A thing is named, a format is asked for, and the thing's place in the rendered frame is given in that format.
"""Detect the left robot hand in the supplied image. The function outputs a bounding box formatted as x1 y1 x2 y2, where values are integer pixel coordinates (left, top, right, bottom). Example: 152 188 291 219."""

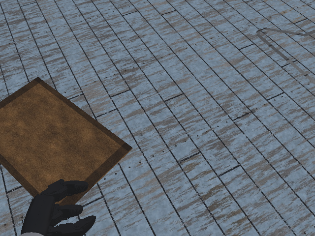
21 179 96 236

